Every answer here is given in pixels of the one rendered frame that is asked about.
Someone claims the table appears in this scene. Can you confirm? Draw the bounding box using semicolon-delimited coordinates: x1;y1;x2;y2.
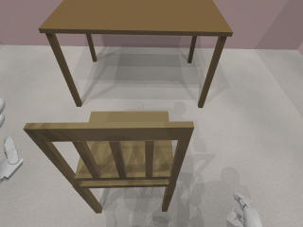
38;0;233;108

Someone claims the chair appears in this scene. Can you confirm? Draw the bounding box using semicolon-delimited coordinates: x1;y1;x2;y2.
23;111;194;214

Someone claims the left robot hand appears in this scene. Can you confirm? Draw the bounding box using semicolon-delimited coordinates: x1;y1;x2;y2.
0;98;24;183

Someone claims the right robot hand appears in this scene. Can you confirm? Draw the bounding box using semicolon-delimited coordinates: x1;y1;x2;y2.
226;191;263;227

